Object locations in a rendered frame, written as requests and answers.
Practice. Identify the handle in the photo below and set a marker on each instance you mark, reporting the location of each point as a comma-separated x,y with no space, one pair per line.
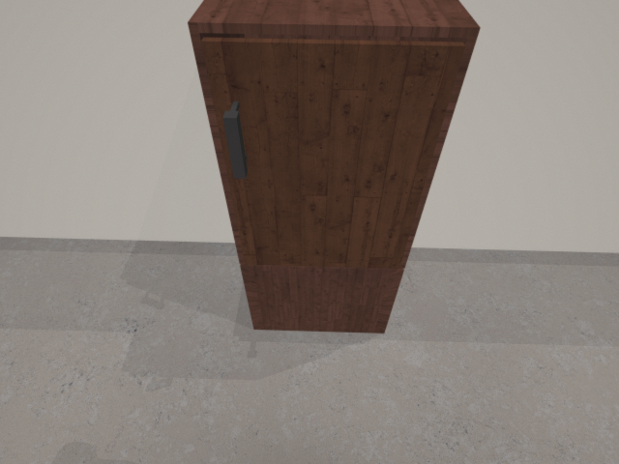
234,137

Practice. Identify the cupboard door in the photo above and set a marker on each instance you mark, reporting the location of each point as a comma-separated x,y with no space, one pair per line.
339,137

